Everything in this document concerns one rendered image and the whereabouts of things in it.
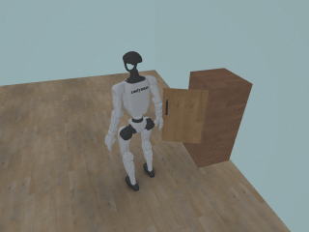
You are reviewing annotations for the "robot left hand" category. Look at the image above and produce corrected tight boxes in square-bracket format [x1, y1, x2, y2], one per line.
[104, 135, 116, 152]

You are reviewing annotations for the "robot torso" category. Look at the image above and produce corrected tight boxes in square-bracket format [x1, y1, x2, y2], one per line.
[122, 74, 150, 134]

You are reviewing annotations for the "robot right forearm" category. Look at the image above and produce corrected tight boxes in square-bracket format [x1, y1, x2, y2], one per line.
[154, 101, 163, 119]

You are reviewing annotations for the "robot left forearm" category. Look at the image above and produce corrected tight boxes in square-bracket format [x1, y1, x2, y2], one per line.
[107, 110, 120, 138]

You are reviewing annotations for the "robot right hand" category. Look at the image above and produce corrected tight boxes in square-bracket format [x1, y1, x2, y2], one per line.
[154, 117, 164, 130]

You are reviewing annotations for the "handle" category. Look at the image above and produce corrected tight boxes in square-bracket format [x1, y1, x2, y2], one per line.
[165, 100, 168, 115]

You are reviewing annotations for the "robot right foot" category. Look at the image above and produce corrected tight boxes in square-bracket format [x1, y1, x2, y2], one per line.
[143, 163, 155, 178]

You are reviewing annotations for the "left robot upper arm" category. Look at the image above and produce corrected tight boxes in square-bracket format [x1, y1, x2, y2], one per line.
[111, 82, 126, 119]

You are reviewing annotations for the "right robot upper arm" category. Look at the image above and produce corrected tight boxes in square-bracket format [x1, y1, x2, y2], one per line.
[145, 75, 162, 104]

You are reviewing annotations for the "cupboard door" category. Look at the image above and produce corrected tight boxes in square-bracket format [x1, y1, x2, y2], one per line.
[161, 88, 209, 144]

